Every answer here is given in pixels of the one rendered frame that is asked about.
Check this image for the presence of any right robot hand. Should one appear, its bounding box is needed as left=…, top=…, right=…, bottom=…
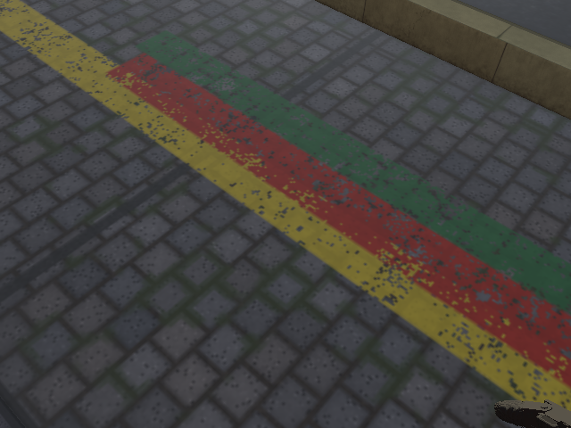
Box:
left=494, top=399, right=571, bottom=428

